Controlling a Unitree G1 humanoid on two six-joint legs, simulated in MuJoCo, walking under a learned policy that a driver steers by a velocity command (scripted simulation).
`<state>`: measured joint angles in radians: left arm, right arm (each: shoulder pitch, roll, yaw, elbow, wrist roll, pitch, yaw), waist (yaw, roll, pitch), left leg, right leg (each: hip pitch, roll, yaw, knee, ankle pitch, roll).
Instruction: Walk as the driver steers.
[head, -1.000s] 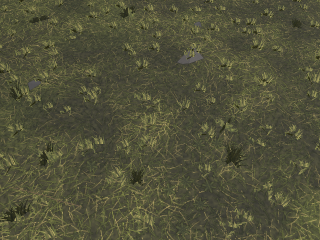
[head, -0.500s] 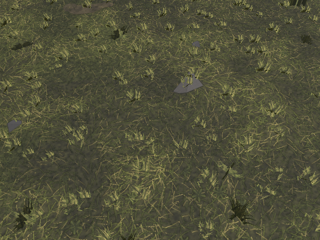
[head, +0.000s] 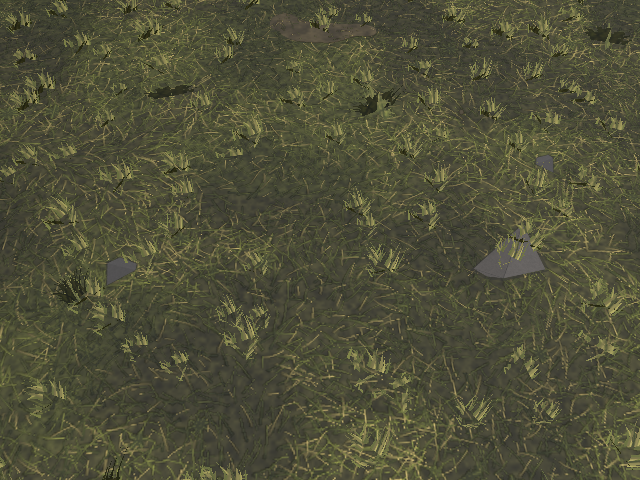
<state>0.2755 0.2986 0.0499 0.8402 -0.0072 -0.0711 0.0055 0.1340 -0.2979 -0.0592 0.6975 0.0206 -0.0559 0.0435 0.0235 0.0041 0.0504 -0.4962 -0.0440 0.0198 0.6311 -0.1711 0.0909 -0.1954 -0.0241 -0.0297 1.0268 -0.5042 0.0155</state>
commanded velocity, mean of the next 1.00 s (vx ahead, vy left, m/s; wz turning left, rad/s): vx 0.50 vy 0.00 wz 0.16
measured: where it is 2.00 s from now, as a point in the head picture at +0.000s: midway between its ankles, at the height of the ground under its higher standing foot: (297, 297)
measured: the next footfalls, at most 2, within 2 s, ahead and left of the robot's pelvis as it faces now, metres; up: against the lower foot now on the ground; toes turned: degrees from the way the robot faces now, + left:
right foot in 0.46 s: +0.45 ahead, -0.10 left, +0.00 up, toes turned +9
left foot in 0.98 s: +0.70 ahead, +0.19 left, +0.00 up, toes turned +8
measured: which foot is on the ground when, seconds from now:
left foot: down 0.00-0.46, up 0.48-0.96, down 0.98-1.00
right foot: up 0.00-0.44, down 0.46-0.98, up 1.00-1.00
